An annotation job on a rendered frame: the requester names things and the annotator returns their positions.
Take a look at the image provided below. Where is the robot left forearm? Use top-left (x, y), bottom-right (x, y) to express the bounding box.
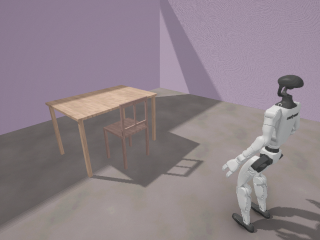
top-left (235, 136), bottom-right (265, 165)

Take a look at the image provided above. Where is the table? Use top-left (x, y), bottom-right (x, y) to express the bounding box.
top-left (45, 85), bottom-right (157, 178)

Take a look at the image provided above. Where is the humanoid robot head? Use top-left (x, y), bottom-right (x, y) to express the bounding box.
top-left (275, 75), bottom-right (304, 109)

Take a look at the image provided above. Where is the robot left hand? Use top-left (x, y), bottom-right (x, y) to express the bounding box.
top-left (222, 159), bottom-right (240, 178)

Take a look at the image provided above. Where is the robot right upper arm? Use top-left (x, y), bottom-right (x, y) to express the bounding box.
top-left (291, 101), bottom-right (302, 132)

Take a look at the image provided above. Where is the robot left upper arm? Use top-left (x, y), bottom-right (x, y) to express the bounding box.
top-left (258, 107), bottom-right (281, 147)

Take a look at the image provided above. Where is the robot left foot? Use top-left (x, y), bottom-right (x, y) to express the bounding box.
top-left (232, 213), bottom-right (254, 233)

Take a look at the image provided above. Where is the chair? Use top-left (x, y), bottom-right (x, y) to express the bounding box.
top-left (103, 96), bottom-right (150, 170)

